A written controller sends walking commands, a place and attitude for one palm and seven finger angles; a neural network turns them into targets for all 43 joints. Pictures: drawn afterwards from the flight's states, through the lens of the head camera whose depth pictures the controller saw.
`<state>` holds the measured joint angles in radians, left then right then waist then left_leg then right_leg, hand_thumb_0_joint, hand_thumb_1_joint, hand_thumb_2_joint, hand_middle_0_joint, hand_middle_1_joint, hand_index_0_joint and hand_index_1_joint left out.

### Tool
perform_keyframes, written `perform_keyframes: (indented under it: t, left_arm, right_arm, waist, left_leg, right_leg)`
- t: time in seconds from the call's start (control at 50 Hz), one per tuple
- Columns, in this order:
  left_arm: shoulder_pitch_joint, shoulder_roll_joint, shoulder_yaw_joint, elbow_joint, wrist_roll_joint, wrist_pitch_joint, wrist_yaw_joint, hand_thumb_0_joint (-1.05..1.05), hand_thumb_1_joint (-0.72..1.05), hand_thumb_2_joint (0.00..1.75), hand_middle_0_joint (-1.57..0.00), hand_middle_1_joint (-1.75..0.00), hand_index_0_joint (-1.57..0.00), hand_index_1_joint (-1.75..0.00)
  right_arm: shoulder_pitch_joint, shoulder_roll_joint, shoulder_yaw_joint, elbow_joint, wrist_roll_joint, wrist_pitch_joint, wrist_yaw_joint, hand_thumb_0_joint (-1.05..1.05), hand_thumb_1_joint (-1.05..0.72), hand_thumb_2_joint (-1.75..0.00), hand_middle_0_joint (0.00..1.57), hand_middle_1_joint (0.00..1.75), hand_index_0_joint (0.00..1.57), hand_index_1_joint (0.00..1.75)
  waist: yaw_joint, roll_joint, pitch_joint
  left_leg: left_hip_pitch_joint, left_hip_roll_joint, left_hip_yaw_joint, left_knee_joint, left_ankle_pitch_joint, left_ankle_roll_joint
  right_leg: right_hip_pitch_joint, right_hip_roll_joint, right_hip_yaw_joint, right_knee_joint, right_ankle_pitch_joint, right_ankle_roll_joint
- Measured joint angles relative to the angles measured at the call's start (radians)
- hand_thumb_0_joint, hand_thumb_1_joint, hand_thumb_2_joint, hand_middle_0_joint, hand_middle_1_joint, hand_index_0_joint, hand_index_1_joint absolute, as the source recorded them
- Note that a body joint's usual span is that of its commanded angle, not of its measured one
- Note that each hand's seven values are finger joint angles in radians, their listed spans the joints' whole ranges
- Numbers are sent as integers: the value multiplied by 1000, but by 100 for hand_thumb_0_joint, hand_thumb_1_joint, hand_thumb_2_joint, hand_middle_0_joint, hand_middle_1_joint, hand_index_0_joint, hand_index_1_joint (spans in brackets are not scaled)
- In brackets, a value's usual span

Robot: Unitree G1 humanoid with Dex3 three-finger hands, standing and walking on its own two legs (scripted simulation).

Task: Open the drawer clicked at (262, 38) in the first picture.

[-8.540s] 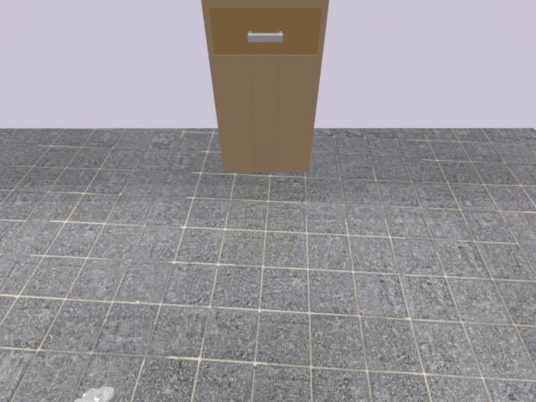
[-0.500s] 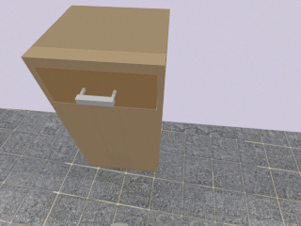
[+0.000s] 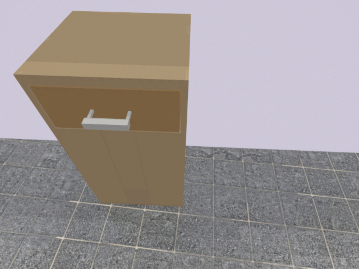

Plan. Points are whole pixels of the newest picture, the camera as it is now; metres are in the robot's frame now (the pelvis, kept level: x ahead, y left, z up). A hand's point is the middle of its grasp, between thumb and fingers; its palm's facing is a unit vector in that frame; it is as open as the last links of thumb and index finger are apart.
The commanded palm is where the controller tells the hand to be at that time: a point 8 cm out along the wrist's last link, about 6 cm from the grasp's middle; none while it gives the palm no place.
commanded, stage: look again from close up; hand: left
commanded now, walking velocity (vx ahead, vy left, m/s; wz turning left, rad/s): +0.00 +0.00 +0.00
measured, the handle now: (108, 118) +0.53 +0.24 -0.01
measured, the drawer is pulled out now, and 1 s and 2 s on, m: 0.00 0.00 0.00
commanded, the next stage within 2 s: shuffle to correct the standing spot in 0.50 s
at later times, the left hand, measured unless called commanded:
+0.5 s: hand out of the picture +0.03 +0.13 -0.17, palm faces +0.04 -0.97 -0.22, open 7.3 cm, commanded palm none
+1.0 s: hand out of the picture +0.00 +0.17 -0.17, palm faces +0.13 -0.96 -0.25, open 7.4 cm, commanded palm none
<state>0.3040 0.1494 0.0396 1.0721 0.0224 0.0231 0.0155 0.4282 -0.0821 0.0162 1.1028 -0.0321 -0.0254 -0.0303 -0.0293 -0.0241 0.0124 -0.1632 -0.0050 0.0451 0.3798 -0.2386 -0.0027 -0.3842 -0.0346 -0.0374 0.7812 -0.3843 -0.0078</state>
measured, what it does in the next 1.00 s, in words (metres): steps on the spot: right foot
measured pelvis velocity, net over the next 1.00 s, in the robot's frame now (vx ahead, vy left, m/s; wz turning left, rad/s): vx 0.00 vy -0.02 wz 0.03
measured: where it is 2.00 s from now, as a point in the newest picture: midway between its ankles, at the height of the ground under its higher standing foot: outside the picture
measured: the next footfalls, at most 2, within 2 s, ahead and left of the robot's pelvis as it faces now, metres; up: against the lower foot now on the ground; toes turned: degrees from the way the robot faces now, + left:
right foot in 0.04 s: +0.04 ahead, -0.11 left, +0.00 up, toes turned -2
left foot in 1.14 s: +0.06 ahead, +0.16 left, +0.00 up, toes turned +5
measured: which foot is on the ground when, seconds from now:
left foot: down 0.00-0.78, up 0.80-1.00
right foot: up 0.00-0.02, down 0.04-1.00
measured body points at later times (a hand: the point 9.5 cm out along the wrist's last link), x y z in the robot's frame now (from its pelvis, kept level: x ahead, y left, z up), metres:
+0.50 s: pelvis +0.03 -0.04 +0.00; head +0.02 -0.06 +0.45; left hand +0.02 +0.19 -0.15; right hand +0.04 -0.26 -0.17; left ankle +0.00 +0.08 -0.74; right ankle +0.00 -0.11 -0.74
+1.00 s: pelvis +0.00 -0.02 +0.00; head +0.02 -0.03 +0.45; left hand +0.00 +0.22 -0.15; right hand +0.04 -0.25 -0.16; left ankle +0.01 +0.12 -0.70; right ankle +0.00 -0.11 -0.74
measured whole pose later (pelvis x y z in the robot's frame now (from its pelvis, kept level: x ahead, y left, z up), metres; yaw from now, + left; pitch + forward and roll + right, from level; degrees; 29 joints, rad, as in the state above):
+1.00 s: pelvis +0.00 -0.02 +0.00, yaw +1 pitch -2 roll +3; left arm 0.29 0.15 0.05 1.04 0.03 0.00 0.05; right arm 0.24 -0.18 -0.04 1.04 -0.01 0.06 -0.01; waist 0.04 -0.02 0.06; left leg -0.36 0.00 0.03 0.78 -0.43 -0.02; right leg -0.21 -0.04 -0.05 0.52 -0.28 -0.04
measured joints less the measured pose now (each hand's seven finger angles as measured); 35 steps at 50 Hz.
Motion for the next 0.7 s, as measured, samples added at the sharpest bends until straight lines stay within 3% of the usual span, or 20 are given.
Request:
perform_keyframes:
  t: [0.04, 0.06, 0.1, 0.14, 0.24, 0.32, 0.46, 0.7]
  left_arm:
    - [-5, 8, -15, -6, -3, -31, 12, 2, 94, 89, -20, -30, -20, -30]
    - [-14, 1, -17, -7, -2, -44, 19, 2, 94, 89, -20, -30, -20, -30]
    - [-38, -28, -31, 2, -3, -56, 20, 2, 93, 89, -20, -30, -20, -30]
    - [-43, -37, -31, 6, -2, -65, 25, 2, 94, 89, -20, -30, -20, -30]
    - [-34, -14, -23, 21, -12, -38, 38, 2, 94, 89, -20, -30, -20, -30]
    - [-19, -14, -28, 21, -8, -31, 31, 2, 95, 89, -20, -30, -20, -30]
    - [5, -22, -40, 29, -13, -50, 19, 1, 93, 89, -20, -30, -20, -30]
    - [20, -40, -43, 47, -15, -52, 21, 1, 92, 89, -20, -30, -20, -30]
  right_arm:
    - [-6, -5, -4, -5, 11, 8, 12, 0, -90, -90, 20, 30, 20, 30]
    - [-25, -17, -8, -10, 13, 18, 17, 0, -90, -90, 20, 30, 20, 30]
    - [-63, -51, -21, -24, 15, 29, 21, 0, -90, -90, 20, 30, 20, 30]
    - [-86, -65, -25, -30, 20, 28, 22, 1, -90, -90, 20, 30, 20, 30]
    - [-107, -48, -18, -33, 19, 19, 12, 0, -91, -90, 20, 30, 19, 29]
    - [-114, -75, -20, -32, 12, 24, 1, 2, -93, -90, 20, 30, 19, 29]
    - [-147, -98, -14, -31, 20, 11, -4, 1, -93, -90, 20, 30, 19, 29]
    - [-122, -70, 2, 23, 26, 24, -1, 0, -91, -90, 20, 30, 19, 29]
  waist:
    - [8, -1, 7]
    - [13, 21, 21]
    - [-3, 97, 62]
    - [-11, 120, 68]
    - [1, 55, 6]
    - [21, 57, -41]
    - [23, 73, -25]
    - [27, 65, -2]
  left_leg:
    - [-68, 3, 16, 117, -64, -8]
    - [-113, 19, 9, 202, -114, -5]
    - [-163, 49, -29, 314, -177, 8]
    - [-172, 44, -26, 344, -201, 16]
    - [-91, 16, 1, 258, -108, 25]
    - [-44, 13, 5, 192, -104, 18]
    - [-4, 9, 9, 98, -58, 8]
    - [26, 22, 0, 59, -47, -15]
  right_leg:
    - [53, -8, 27, -177, 85, -12]
    - [42, 12, 31, -178, 64, -18]
    - [48, 58, -1, -161, 60, -30]
    - [69, 73, -20, -164, 65, -37]
    - [135, 68, -28, -159, 34, -45]
    - [175, 67, -23, -214, 49, -46]
    - [200, 67, -17, -279, 78, -53]
    - [229, 82, -26, -312, 82, -73]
